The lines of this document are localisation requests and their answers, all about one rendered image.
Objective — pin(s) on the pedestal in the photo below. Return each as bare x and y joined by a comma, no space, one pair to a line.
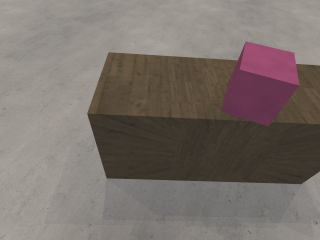
157,117

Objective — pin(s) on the carton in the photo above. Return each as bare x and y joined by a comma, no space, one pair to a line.
262,82

